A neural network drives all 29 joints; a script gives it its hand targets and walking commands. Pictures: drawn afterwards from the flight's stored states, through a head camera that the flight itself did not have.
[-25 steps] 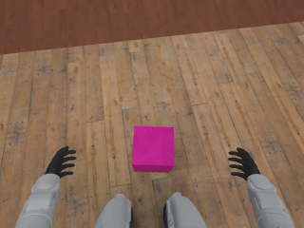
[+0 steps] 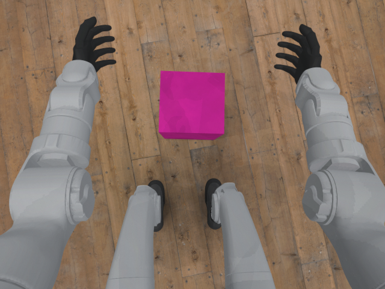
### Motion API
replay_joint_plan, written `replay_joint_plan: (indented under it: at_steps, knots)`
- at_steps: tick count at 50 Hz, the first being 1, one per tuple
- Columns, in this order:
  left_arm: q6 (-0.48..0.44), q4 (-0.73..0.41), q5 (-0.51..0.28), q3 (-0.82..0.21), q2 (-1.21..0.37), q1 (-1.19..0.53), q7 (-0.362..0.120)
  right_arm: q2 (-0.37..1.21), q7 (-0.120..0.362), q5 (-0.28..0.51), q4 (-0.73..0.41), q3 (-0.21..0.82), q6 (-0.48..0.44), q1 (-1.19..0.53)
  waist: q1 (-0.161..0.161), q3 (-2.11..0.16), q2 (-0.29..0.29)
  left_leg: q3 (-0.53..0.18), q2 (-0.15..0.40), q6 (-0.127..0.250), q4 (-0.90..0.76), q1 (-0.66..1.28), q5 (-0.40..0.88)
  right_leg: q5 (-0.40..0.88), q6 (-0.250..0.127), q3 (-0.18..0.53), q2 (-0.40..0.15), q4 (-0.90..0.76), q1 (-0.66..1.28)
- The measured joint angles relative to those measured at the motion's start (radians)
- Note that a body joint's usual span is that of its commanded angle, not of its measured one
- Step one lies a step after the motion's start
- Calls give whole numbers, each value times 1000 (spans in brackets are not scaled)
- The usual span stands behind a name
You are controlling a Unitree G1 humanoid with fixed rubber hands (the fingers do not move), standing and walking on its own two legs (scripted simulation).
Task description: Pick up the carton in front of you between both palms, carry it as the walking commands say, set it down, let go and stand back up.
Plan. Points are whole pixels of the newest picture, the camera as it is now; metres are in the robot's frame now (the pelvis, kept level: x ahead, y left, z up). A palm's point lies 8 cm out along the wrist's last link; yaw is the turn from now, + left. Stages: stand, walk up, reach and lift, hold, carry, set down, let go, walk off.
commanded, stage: reach and lift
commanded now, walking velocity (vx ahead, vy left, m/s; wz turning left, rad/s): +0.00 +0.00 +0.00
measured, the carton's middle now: (190, 110) +0.51 -0.02 -0.52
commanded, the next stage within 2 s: none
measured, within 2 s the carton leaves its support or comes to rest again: leaves its support in 1.86 s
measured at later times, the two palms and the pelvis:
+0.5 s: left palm (121, 90) +0.51 +0.17 -0.29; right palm (264, 93) +0.50 -0.22 -0.28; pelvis +0.02 +0.00 -0.13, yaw +0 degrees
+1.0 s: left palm (136, 104) +0.52 +0.16 -0.45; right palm (243, 106) +0.50 -0.21 -0.45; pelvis -0.03 +0.00 -0.27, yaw +0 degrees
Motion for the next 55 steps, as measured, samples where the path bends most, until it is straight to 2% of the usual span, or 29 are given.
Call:
replay_joint_plan:
  at_steps: [6,11,16,20,25,30,34,46,50,55]
  knots:
    - [-40,33,61,64,-15,-118,0,19,-6,-55,22,-58,-36,-114,0,-10,1,4,1,1,3,-106,11,12,2,5,2,4,-108]
    - [-96,23,108,108,-47,-88,-6,54,-1,-99,10,-104,-92,-84,1,-58,5,4,1,2,28,-191,-8,-7,2,5,2,29,-193]
    - [-143,20,115,113,-67,-21,4,79,-6,-106,4,-112,-138,-23,0,-124,4,1,1,1,151,-325,-71,-69,2,4,2,150,-325]
    - [-167,6,81,74,-65,12,23,72,-18,-68,2,-85,-164,7,-2,-144,1,-3,-3,0,296,-452,-130,-127,5,4,1,293,-452]
    - [-172,-31,-4,-12,-34,12,55,27,-41,29,-15,-4,-175,9,-2,-104,0,-7,-7,0,496,-594,-191,-187,10,8,3,490,-592]
    - [-152,-52,-87,-80,7,-31,83,-21,-63,116,-29,73,-160,-30,-3,-24,-1,-3,-9,3,674,-695,-223,-218,15,15,5,669,-694]
    - [-133,-23,-128,-107,30,-97,96,-45,-79,151,2,107,-142,-99,-3,45,1,0,-11,4,782,-749,-225,-221,18,20,6,778,-749]
    - [-153,205,-180,-159,76,-333,82,-80,-95,192,233,159,-160,-342,0,271,1,-7,-17,-4,964,-827,-201,-199,13,17,5,962,-827]
    - [-172,220,-208,-189,91,-369,82,-91,-102,219,240,184,-177,-375,2,338,0,-11,-18,-8,1008,-840,-206,-203,10,14,6,1006,-841]
    - [-189,198,-233,-220,99,-370,89,-90,-118,251,194,217,-187,-357,3,381,-7,-21,-23,-14,1052,-841,-224,-223,4,5,2,1049,-839]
